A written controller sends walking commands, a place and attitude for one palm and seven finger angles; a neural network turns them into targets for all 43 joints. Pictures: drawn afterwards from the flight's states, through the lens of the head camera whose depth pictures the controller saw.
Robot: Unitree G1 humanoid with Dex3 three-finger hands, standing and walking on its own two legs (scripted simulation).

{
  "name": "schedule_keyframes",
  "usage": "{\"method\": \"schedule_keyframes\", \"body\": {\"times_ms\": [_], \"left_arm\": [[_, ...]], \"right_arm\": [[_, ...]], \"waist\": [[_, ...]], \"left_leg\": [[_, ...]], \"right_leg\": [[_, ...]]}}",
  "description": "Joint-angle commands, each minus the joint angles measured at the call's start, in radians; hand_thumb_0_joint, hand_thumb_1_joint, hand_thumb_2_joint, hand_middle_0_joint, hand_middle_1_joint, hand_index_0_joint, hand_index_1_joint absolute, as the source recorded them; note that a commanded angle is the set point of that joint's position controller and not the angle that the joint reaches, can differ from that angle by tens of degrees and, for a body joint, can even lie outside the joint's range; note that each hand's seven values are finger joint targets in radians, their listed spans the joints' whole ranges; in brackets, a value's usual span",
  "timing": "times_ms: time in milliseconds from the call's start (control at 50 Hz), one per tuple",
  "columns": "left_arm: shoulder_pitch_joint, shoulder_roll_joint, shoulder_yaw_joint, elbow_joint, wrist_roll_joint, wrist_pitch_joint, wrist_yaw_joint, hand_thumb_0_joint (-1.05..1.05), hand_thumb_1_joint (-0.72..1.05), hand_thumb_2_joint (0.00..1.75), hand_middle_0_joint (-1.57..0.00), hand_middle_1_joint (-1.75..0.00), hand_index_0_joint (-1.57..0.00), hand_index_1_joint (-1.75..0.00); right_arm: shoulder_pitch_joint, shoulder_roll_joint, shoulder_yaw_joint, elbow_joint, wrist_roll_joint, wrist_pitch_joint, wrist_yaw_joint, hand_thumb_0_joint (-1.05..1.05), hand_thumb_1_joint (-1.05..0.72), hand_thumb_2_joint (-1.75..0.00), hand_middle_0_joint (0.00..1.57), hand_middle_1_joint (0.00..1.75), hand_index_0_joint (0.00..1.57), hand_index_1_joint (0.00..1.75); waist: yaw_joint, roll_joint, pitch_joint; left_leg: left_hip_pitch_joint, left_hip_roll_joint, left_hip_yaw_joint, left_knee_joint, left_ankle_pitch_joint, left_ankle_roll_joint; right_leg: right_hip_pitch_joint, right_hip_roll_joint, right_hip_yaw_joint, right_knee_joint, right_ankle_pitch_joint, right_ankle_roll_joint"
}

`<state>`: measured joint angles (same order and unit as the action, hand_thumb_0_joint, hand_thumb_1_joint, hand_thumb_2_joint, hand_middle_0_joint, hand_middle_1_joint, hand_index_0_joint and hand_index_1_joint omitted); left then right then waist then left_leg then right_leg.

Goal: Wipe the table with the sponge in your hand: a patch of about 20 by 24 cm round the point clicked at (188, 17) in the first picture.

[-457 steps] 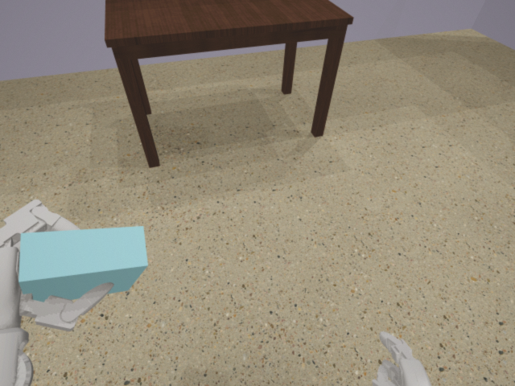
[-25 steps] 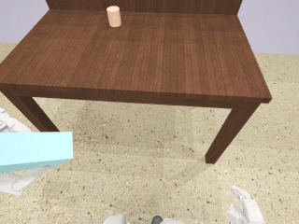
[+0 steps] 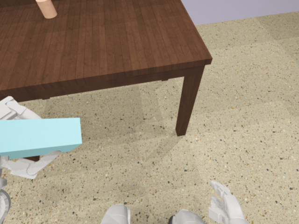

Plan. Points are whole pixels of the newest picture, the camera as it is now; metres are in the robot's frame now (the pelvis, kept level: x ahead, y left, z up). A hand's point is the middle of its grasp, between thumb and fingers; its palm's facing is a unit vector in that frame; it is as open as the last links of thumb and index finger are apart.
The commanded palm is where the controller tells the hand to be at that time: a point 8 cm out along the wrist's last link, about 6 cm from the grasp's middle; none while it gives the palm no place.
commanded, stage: turn to face it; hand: left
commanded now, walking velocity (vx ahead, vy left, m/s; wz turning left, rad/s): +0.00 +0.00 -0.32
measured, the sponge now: (52, 138) +0.25 +0.20 +0.16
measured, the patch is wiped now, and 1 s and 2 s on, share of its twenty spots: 0.00 0.00 0.00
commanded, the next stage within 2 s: take the last steps up to it in 0.24 s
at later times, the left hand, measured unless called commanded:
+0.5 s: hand (56, 152) +0.22 +0.17 +0.18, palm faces +0.28 -0.85 -0.44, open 9.3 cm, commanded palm +0.17 +0.22 +0.20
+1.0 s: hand (48, 134) +0.24 +0.19 +0.19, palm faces +0.32 -0.84 -0.44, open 9.3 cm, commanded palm +0.19 +0.24 +0.20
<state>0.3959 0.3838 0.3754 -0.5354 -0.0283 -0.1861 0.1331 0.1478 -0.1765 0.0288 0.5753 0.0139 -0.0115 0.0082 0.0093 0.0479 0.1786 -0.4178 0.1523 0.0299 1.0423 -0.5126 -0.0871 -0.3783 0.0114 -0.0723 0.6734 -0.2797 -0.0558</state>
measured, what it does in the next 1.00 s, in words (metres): steps on the spot: left foot, then right foot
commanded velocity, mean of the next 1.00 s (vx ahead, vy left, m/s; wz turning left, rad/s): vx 0.20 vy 0.10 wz -0.03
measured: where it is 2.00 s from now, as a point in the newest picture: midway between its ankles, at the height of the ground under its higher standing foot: (152, 221)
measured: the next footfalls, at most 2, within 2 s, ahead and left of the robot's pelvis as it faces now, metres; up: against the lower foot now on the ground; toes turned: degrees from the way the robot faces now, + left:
left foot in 0.26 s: +0.03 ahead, +0.12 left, +0.00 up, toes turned -1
right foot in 0.48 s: +0.01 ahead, -0.13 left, +0.00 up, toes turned -14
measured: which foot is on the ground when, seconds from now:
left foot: up 0.00-0.24, down 0.26-0.50, up 0.52-0.92, down 0.94-1.00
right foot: down 0.00-0.28, up 0.30-0.46, down 0.48-1.00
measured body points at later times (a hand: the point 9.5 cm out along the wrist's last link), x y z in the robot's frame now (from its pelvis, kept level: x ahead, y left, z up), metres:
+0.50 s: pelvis -0.03 -0.03 +0.01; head -0.02 -0.04 +0.46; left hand +0.19 +0.21 +0.21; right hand +0.10 -0.27 -0.08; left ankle -0.01 +0.12 -0.72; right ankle -0.03 -0.12 -0.72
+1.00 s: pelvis +0.00 -0.02 +0.01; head +0.02 -0.03 +0.46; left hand +0.22 +0.23 +0.21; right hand +0.13 -0.30 -0.08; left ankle +0.02 +0.12 -0.72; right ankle -0.03 -0.12 -0.71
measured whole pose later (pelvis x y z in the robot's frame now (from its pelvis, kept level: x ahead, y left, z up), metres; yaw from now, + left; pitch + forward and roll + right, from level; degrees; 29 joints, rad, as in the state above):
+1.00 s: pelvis +0.00 -0.02 +0.01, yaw -7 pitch -1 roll +3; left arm 0.45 0.38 0.36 -0.48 -0.01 -0.24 0.16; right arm 0.23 -0.23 -0.06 0.61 0.00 -0.07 -0.07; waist 0.01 -0.04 0.06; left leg -0.24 0.04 0.13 0.54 -0.26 -0.01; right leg -0.31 -0.08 -0.08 0.79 -0.48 0.00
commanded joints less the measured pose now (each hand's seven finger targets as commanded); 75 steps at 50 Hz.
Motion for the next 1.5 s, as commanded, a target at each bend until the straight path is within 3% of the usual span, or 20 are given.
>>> {"method": "schedule_keyframes", "body": {"times_ms": [0,180,280,340,420,460,500,520,620,860,960,1060,1100,1120,1140,1200,1260,1420,1460,1480], "left_arm": [[0.180,0.233,0.239,-0.294,-0.038,-0.083,0.048,0.00,0.10,1.30,-1.20,-1.60,-1.20,-1.60],[0.181,0.186,0.188,-0.238,-0.024,-0.070,0.046,0.00,0.10,1.30,-1.20,-1.60,-1.20,-1.60],[0.094,0.162,0.115,-0.233,0.003,-0.084,0.033,0.00,0.10,1.30,-1.20,-1.60,-1.20,-1.60],[-0.034,0.157,0.063,-0.293,0.017,-0.082,0.027,0.00,0.10,1.30,-1.20,-1.60,-1.20,-1.60],[-0.029,0.148,0.054,-0.224,0.019,-0.071,0.051,0.00,0.10,1.30,-1.20,-1.60,-1.20,-1.60],[-0.048,0.177,0.079,-0.186,0.024,-0.074,0.055,0.00,0.10,1.30,-1.20,-1.60,-1.20,-1.60],[-0.038,0.224,0.134,-0.157,0.005,-0.067,0.056,0.00,0.10,1.30,-1.20,-1.60,-1.20,-1.60],[-0.039,0.223,0.134,-0.165,-0.001,-0.071,0.052,0.00,0.10,1.30,-1.20,-1.60,-1.20,-1.60],[0.090,0.169,0.131,-0.091,-0.001,-0.110,0.031,0.00,0.10,1.30,-1.20,-1.60,-1.20,-1.60],[-0.029,0.160,0.080,-0.184,0.008,-0.101,0.061,0.00,0.10,1.30,-1.20,-1.60,-1.20,-1.60],[-0.012,0.172,0.100,-0.134,0.012,-0.119,0.045,0.00,0.10,1.30,-1.20,-1.60,-1.20,-1.60],[0.025,0.157,0.091,-0.192,0.002,-0.113,0.040,0.00,0.10,1.30,-1.20,-1.60,-1.20,-1.60],[0.017,0.163,0.096,-0.159,0.010,-0.108,0.038,0.00,0.10,1.30,-1.20,-1.60,-1.20,-1.60],[0.007,0.207,0.132,-0.135,0.006,-0.103,0.042,0.00,0.10,1.30,-1.20,-1.60,-1.20,-1.60],[-0.012,0.201,0.142,-0.109,-0.019,-0.098,0.037,0.00,0.10,1.30,-1.20,-1.60,-1.20,-1.60],[0.035,0.192,0.152,-0.095,-0.013,-0.133,0.022,0.00,0.10,1.30,-1.20,-1.60,-1.20,-1.60],[0.041,0.175,0.137,-0.088,0.003,-0.152,0.023,0.00,0.10,1.30,-1.20,-1.60,-1.20,-1.60],[0.013,0.181,0.123,-0.239,0.009,-0.122,0.055,0.00,0.10,1.30,-1.20,-1.60,-1.20,-1.60],[0.014,0.181,0.123,-0.262,0.005,-0.132,0.058,0.00,0.10,1.30,-1.20,-1.60,-1.20,-1.60],[-0.001,0.173,0.118,-0.278,-0.002,-0.136,0.057,0.00,0.10,1.30,-1.20,-1.60,-1.20,-1.60]], "right_arm": [[-0.093,-0.091,-0.046,-0.164,-0.001,-0.015,-0.011,0.00,-0.90,-0.90,0.20,0.30,0.20,0.30],[-0.026,-0.137,-0.075,-0.152,0.004,-0.024,-0.039,0.00,-0.90,-0.90,0.20,0.30,0.20,0.30],[-0.031,-0.150,-0.083,-0.164,-0.011,-0.070,-0.065,0.00,-0.90,-0.90,0.20,0.30,0.20,0.30],[-0.004,-0.152,-0.085,-0.136,0.003,-0.109,-0.050,0.00,-0.90,-0.90,0.20,0.30,0.20,0.30],[-0.006,-0.163,-0.078,-0.121,-0.002,-0.135,-0.059,0.00,-0.90,-0.90,0.20,0.30,0.20,0.30],[-0.021,-0.143,-0.070,-0.116,-0.008,-0.122,-0.066,0.00,-0.90,-0.90,0.20,0.30,0.20,0.30],[-0.032,-0.125,-0.078,-0.119,-0.004,-0.111,-0.063,0.00,-0.90,-0.90,0.20,0.30,0.20,0.30],[-0.053,-0.134,-0.078,-0.115,-0.008,-0.105,-0.060,0.00,-0.90,-0.90,0.20,0.30,0.20,0.30],[-0.039,-0.111,-0.059,-0.085,-0.012,-0.070,-0.057,0.00,-0.90,-0.90,0.20,0.30,0.20,0.30],[0.007,-0.129,-0.093,-0.115,-0.015,-0.103,-0.075,0.00,-0.90,-0.90,0.20,0.30,0.20,0.30],[0.000,-0.141,-0.096,-0.110,-0.007,-0.121,-0.076,0.00,-0.90,-0.90,0.20,0.30,0.20,0.30],[0.000,-0.146,-0.088,-0.091,-0.004,-0.150,-0.065,0.00,-0.90,-0.90,0.20,0.30,0.20,0.30],[-0.012,-0.129,-0.085,-0.091,0.000,-0.142,-0.062,0.00,-0.90,-0.90,0.20,0.30,0.20,0.30],[-0.023,-0.099,-0.077,-0.102,0.001,-0.133,-0.058,0.00,-0.90,-0.90,0.20,0.30,0.20,0.30],[-0.031,-0.139,-0.096,-0.101,0.003,-0.127,-0.044,0.00,-0.90,-0.90,0.20,0.30,0.20,0.30],[-0.042,-0.102,-0.066,-0.065,-0.008,-0.101,-0.044,0.00,-0.90,-0.90,0.20,0.30,0.20,0.30],[-0.042,-0.103,-0.066,-0.077,-0.014,-0.085,-0.045,0.00,-0.90,-0.90,0.20,0.30,0.20,0.30],[-0.030,-0.104,-0.089,-0.136,-0.015,-0.103,-0.057,0.00,-0.90,-0.90,0.20,0.30,0.20,0.30],[-0.009,-0.131,-0.106,-0.139,-0.007,-0.104,-0.064,0.00,-0.90,-0.90,0.20,0.30,0.20,0.30],[0.001,-0.152,-0.116,-0.143,0.000,-0.106,-0.057,0.00,-0.90,-0.90,0.20,0.30,0.20,0.30]], "waist": [[0.010,-0.123,-0.387],[-0.011,-0.136,-0.354],[-0.007,0.254,-0.225],[0.002,0.201,-0.213],[-0.014,0.204,-0.233],[-0.023,0.047,-0.211],[0.008,-0.295,-0.235],[-0.001,-0.249,-0.204],[-0.017,-0.147,-0.232],[-0.009,-0.121,-0.246],[-0.015,0.271,-0.194],[0.001,0.159,-0.228],[0.010,-0.037,-0.261],[0.002,-0.340,-0.273],[0.006,-0.349,-0.255],[-0.005,-0.118,-0.179],[-0.009,-0.180,-0.237],[0.003,-0.172,-0.336],[-0.023,0.028,-0.391],[-0.019,0.188,-0.418]], "left_leg": [[-0.130,-0.062,-0.036,0.118,0.027,0.003],[0.232,-0.102,0.020,-0.532,0.186,0.053],[0.160,0.271,-0.260,-0.779,0.451,0.246],[0.190,0.152,-0.022,-0.686,0.562,0.193],[0.131,0.076,-0.006,-0.613,0.295,0.161],[-0.011,0.005,0.033,-0.474,0.060,0.123],[-0.156,-0.122,0.058,-0.081,-0.042,0.079],[-0.197,-0.103,-0.030,0.055,0.029,0.074],[-0.169,-0.061,-0.020,-0.024,0.177,0.061],[0.233,-0.118,0.111,-0.608,0.198,0.107],[0.290,0.207,-0.364,-0.787,0.219,0.337],[0.187,0.071,-0.064,-0.614,0.404,0.228],[-0.009,-0.024,0.043,-0.322,0.293,0.162],[-0.238,-0.149,0.113,-0.050,0.078,0.102],[-0.280,-0.136,-0.018,0.132,0.013,0.081],[-0.314,-0.068,-0.063,0.221,0.139,0.056],[-0.235,-0.058,0.000,-0.017,0.197,0.059],[0.194,-0.167,0.205,-0.592,0.372,0.090],[0.476,-0.034,0.061,-0.628,0.556,0.160],[0.597,0.166,-0.194,-0.612,0.839,0.268]], "right_leg": [[0.350,-0.286,0.354,-0.250,0.553,-0.112],[0.116,-0.223,0.353,-0.302,0.154,-0.063],[-0.088,0.004,0.098,0.331,-0.212,0.079],[-0.055,-0.020,0.015,0.228,-0.140,0.091],[0.182,0.008,-0.077,-0.148,-0.087,0.082],[0.274,-0.108,0.076,-0.286,-0.075,0.027],[0.265,-0.389,0.571,-0.472,-0.225,-0.115],[0.247,-0.420,0.603,-0.507,-0.226,-0.139],[0.259,-0.340,0.243,-0.430,0.154,-0.105],[0.178,-0.280,0.167,-0.298,-0.119,-0.046],[-0.174,-0.077,0.008,0.340,-0.330,0.065],[0.106,-0.051,-0.088,-0.051,-0.141,0.074],[0.343,-0.162,0.099,-0.276,0.013,0.010],[0.465,-0.404,0.507,-0.363,0.152,-0.101],[0.410,-0.474,0.628,-0.414,0.139,-0.120],[0.339,-0.402,0.330,-0.355,0.419,-0.116],[0.366,-0.349,0.125,-0.306,0.649,-0.074],[0.339,-0.279,0.058,-0.143,0.623,-0.022],[0.120,-0.187,-0.005,0.135,0.388,0.040],[-0.087,-0.090,-0.046,0.333,-0.176,0.075]]}}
